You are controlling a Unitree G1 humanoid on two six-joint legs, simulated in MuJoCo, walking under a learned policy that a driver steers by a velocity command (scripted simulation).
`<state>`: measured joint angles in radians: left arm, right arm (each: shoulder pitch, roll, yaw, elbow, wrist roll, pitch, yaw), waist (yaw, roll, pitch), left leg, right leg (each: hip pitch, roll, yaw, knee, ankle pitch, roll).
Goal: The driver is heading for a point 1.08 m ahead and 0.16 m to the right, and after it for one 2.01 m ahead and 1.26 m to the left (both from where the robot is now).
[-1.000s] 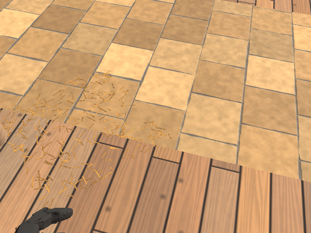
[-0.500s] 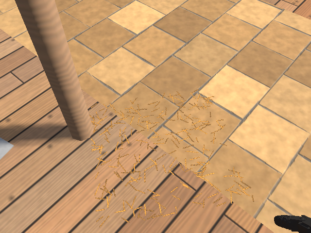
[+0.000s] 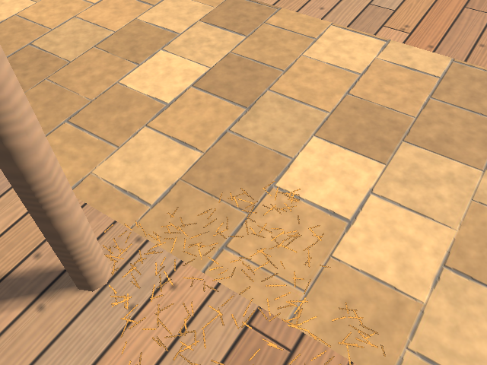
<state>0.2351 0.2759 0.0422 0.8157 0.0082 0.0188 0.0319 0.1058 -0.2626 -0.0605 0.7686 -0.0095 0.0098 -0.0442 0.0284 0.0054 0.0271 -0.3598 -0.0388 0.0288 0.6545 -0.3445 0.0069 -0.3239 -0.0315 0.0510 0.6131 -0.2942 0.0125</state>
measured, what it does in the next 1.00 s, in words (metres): walks ahead, turning right: left foot, then right foot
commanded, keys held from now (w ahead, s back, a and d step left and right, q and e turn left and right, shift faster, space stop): e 0.46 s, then w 0.24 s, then w+q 0.30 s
